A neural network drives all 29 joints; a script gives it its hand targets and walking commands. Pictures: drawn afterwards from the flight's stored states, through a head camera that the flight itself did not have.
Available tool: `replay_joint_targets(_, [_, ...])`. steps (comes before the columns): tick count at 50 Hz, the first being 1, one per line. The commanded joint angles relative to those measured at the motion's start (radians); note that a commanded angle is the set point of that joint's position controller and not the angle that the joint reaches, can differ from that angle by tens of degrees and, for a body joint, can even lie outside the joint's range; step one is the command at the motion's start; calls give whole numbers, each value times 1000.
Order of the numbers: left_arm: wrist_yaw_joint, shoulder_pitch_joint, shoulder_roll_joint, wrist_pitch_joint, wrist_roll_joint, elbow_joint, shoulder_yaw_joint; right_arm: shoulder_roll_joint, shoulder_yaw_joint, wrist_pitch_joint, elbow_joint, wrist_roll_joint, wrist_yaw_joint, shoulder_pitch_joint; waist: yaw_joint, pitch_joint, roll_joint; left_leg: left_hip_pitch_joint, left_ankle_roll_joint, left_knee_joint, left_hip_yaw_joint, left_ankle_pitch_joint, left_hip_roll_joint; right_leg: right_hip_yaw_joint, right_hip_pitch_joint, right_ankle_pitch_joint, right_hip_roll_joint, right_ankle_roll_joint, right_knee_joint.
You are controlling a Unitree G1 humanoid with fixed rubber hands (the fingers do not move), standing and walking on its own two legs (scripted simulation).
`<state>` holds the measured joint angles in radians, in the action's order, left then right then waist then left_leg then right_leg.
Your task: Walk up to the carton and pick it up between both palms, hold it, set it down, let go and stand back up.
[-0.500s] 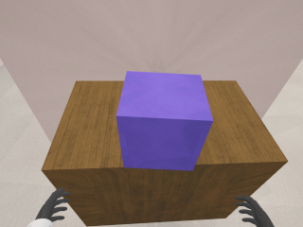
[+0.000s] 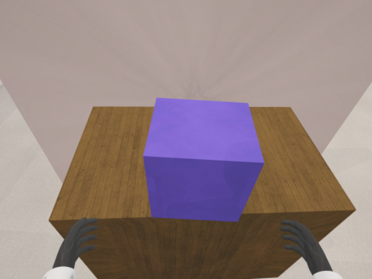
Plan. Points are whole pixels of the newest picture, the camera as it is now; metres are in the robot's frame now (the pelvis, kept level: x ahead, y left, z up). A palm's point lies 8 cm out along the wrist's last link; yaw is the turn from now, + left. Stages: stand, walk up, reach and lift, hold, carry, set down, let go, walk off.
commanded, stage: reach and lift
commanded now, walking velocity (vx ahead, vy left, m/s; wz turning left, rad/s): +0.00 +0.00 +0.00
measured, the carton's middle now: (198, 161) +0.40 -0.03 +0.03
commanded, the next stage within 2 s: none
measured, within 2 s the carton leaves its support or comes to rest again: neither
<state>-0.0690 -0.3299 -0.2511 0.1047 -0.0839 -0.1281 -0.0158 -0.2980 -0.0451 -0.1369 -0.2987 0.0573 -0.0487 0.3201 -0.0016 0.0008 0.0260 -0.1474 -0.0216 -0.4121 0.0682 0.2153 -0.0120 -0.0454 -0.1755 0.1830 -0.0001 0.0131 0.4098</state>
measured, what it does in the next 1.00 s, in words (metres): stands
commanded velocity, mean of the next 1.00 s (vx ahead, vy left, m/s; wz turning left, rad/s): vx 0.00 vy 0.00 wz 0.00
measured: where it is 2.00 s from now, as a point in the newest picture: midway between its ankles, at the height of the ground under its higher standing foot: outside the picture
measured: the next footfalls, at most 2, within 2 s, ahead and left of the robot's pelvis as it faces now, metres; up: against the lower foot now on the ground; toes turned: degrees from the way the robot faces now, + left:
none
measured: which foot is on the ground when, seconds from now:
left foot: down 0.00-1.00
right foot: down 0.00-1.00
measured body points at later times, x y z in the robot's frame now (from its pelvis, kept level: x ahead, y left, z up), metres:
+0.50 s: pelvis +0.02 +0.01 +0.00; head +0.01 +0.02 +0.45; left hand +0.24 +0.22 +0.04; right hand +0.22 -0.23 +0.04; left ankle +0.01 +0.14 -0.74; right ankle +0.03 -0.11 -0.74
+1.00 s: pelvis +0.00 +0.00 +0.00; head -0.01 +0.02 +0.45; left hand +0.30 +0.20 +0.11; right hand +0.29 -0.21 +0.10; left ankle +0.01 +0.14 -0.74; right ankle +0.03 -0.11 -0.74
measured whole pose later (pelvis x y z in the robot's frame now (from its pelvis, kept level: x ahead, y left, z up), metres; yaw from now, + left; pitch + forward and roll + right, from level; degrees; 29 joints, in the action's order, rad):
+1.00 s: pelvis +0.00 +0.00 +0.00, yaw +0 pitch -2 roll +0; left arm -0.09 0.09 -0.25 0.58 -0.17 0.19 0.00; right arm -0.28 -0.05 0.32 0.05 0.24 0.06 0.00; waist 0.00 0.01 0.03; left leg -0.15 -0.03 -0.39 0.07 0.20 -0.01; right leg -0.05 -0.17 0.16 0.00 0.01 0.37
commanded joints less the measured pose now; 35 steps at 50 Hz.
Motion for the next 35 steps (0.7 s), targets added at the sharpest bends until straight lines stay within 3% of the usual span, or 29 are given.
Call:
replay_joint_targets(1, [-16,48,-102,-82,-120,292,48,22,-98,-14,301,106,23,36,13,-30,19,-15,21,187,-112,7,45,74,146,-34,-12,-16,-152])
replay_joint_targets(9, [-14,15,-94,-154,-157,383,73,28,-76,-33,434,173,39,81,23,-74,-22,30,-8,142,-80,-163,39,67,141,-150,10,-9,-137])
replay_joint_targets(15, [-26,35,-81,-141,-170,440,89,-15,-79,-11,486,211,36,59,30,-79,-42,40,-16,130,-66,-176,31,64,121,-148,21,5,-132])
replay_joint_targets(24, [-41,180,-94,23,-185,546,63,-78,-108,115,611,239,55,-84,31,-112,-56,49,-17,128,-62,-168,23,65,116,-154,29,15,-123])
replay_joint_targets(35, [-26,364,-103,272,-170,617,-46,-134,-137,285,636,252,90,-266,15,-131,-60,44,-13,137,-78,-196,23,61,153,-208,41,5,-105])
